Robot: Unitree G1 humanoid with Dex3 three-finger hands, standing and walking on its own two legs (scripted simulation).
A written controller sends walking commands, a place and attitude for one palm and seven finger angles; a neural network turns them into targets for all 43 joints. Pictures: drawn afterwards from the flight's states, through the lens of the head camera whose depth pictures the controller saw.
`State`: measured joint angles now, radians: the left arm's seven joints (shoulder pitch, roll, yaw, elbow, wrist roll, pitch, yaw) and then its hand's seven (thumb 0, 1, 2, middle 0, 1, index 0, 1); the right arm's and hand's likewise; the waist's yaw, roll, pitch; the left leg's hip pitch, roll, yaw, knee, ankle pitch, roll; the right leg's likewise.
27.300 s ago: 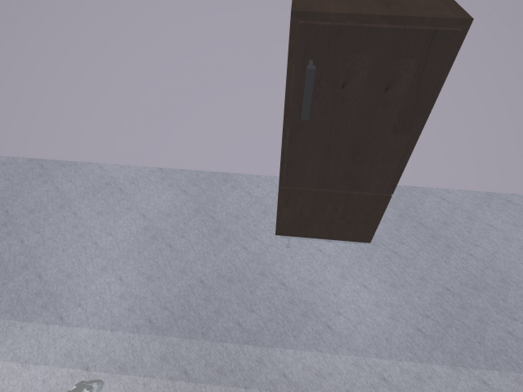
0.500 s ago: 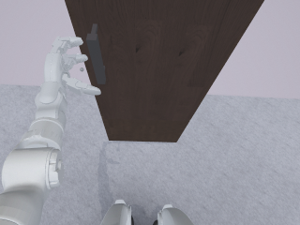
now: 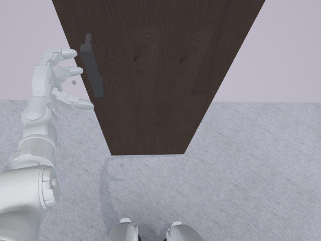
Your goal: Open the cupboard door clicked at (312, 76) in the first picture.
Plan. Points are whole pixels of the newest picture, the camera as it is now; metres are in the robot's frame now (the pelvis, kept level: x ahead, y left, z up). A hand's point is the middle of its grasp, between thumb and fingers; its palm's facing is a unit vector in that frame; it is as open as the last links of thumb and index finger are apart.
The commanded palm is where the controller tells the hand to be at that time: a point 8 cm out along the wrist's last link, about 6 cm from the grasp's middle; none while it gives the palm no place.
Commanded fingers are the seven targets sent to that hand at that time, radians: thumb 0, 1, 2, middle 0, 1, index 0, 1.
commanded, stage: move the hooked fingers beside the handle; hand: left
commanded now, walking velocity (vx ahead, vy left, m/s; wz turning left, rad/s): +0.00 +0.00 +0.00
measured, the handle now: (94, 68) +0.53 +0.14 +0.09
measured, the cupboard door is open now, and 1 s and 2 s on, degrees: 1 1 1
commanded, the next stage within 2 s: slide the fingers in behind the handle in 1.54 s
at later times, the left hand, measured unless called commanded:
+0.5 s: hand (60, 84) +0.48 +0.22 +0.08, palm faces +0.00 -1.00 +0.00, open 14.0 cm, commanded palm +0.46 +0.26 +0.08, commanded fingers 0.00 -0.50 0.30 -0.30 -1.20 -0.30 -1.20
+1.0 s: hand (55, 82) +0.48 +0.23 +0.08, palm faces +0.00 -1.00 +0.00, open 14.0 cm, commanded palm +0.47 +0.27 +0.08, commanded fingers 0.00 -0.50 0.30 -0.30 -1.20 -0.30 -1.20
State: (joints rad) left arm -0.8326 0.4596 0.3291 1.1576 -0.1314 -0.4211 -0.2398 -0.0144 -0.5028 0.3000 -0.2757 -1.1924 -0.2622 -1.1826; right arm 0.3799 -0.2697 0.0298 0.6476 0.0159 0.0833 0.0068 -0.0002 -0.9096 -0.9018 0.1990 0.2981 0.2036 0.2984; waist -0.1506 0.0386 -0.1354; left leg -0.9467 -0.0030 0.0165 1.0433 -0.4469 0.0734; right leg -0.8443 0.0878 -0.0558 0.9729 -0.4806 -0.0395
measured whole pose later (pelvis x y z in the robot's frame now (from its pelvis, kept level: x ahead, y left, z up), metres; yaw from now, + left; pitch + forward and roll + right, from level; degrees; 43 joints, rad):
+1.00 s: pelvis +0.00 +0.01 +0.00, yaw -1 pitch +21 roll -5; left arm -0.84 0.56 0.39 1.17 -0.14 -0.40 -0.34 -0.01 -0.50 0.30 -0.30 -1.20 -0.30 -1.20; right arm 0.39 -0.28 0.04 0.63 0.02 0.09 -0.02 0.00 -0.91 -0.90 0.20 0.30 0.20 0.30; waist -0.16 0.03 -0.13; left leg -0.97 0.00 0.02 1.05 -0.45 0.09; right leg -0.86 0.09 -0.05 0.96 -0.47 -0.03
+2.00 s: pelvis +0.00 +0.00 +0.00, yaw +0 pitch +20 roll -4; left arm -0.84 0.50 0.35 1.16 -0.14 -0.39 -0.30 -0.01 -0.50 0.30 -0.30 -1.20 -0.30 -1.20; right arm 0.38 -0.28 0.04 0.64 0.02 0.08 -0.01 0.00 -0.91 -0.90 0.20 0.30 0.20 0.30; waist -0.16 0.03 -0.13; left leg -0.96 0.00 0.01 1.05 -0.44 0.08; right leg -0.85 0.09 -0.06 0.97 -0.47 -0.04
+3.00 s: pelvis +0.00 +0.00 +0.00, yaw +2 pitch +20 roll -4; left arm -0.84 0.35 0.20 1.14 -0.16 -0.44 -0.10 -0.01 -0.50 0.30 -0.30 -1.20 -0.06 -1.13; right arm 0.36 -0.26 0.01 0.69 0.00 0.04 0.03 0.00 -0.91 -0.90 0.20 0.30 0.20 0.30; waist -0.11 0.04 -0.14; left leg -0.95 -0.02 -0.01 1.05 -0.44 0.07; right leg -0.83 0.07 -0.08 0.98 -0.49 -0.05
